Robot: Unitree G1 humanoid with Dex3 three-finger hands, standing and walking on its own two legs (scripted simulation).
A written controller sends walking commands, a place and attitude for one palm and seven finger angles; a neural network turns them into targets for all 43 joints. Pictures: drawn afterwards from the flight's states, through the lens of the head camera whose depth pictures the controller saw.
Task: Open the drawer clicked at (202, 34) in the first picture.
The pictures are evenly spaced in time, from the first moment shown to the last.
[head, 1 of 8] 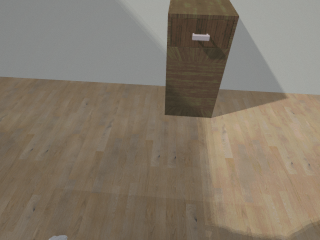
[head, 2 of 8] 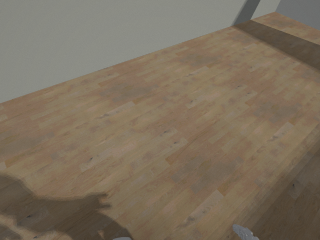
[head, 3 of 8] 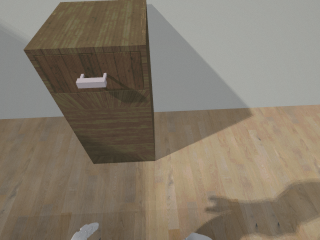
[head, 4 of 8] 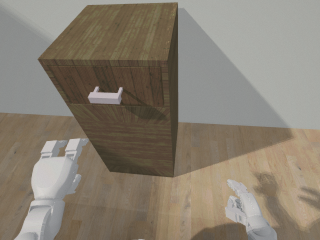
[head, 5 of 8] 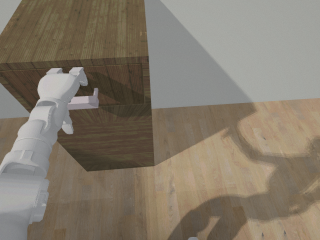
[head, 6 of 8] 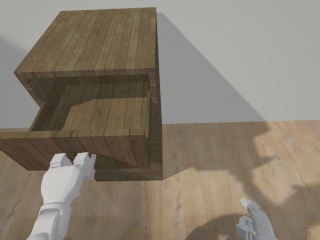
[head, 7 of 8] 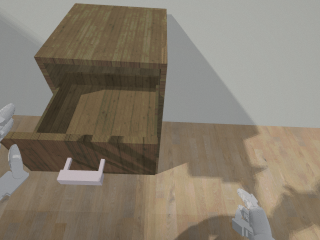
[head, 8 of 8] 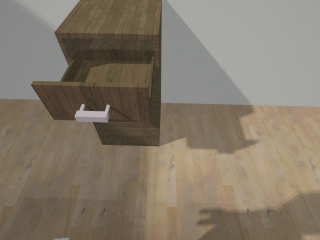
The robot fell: no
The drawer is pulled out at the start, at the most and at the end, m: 0.00 0.30 0.29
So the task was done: yes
